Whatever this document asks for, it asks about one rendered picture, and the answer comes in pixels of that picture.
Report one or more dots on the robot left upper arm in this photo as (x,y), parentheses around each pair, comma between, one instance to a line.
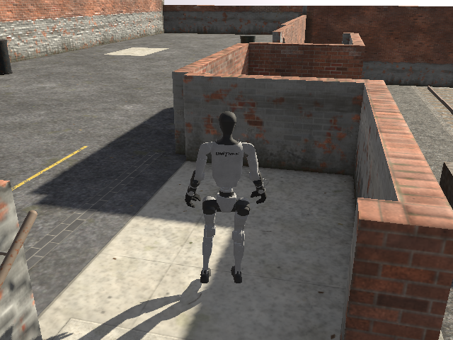
(204,149)

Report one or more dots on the left robot hand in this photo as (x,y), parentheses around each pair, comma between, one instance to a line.
(189,198)

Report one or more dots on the robot right shin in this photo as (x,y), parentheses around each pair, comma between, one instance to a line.
(238,253)

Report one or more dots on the robot right upper arm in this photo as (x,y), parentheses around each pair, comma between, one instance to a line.
(249,149)

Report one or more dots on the left robot forearm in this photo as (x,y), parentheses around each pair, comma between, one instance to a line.
(193,185)

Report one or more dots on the right robot forearm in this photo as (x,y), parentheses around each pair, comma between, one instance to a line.
(259,184)

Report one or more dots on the robot right thigh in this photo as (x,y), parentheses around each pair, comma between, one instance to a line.
(241,214)

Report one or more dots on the right robot hand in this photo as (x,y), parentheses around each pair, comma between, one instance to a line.
(263,196)

